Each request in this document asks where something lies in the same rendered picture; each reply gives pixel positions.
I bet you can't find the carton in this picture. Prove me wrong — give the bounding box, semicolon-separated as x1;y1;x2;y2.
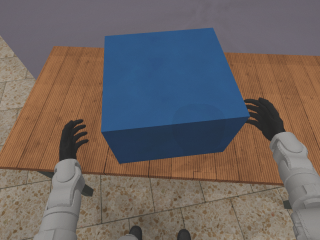
101;27;250;164

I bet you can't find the robot left foot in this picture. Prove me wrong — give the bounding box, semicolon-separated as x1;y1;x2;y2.
129;225;142;240

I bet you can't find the robot right forearm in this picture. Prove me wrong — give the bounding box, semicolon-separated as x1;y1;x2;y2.
269;131;320;213

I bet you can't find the robot right upper arm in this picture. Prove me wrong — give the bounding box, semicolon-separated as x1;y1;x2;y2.
291;207;320;240

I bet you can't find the right robot hand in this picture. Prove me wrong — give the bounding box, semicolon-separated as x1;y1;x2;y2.
244;97;285;141

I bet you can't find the robot foot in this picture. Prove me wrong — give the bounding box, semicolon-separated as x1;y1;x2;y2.
177;229;191;240
129;225;142;240

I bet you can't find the robot right foot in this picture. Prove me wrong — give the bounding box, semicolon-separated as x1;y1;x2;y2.
177;229;191;240

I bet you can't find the robot left forearm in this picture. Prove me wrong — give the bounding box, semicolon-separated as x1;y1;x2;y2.
33;158;85;240

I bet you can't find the left robot hand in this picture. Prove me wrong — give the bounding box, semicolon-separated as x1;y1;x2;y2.
59;119;89;162

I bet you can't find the table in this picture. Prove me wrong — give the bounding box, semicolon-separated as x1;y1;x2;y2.
0;46;320;210

